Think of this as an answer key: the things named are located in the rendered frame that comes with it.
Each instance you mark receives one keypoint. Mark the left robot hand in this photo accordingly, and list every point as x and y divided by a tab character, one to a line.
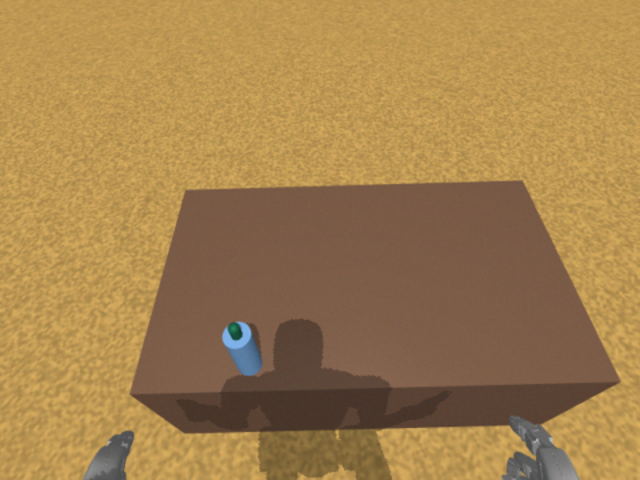
109	462

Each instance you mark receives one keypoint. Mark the bottle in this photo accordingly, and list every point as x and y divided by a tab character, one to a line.
242	347

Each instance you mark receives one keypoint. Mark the right robot hand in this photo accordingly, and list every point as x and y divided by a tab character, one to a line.
551	463

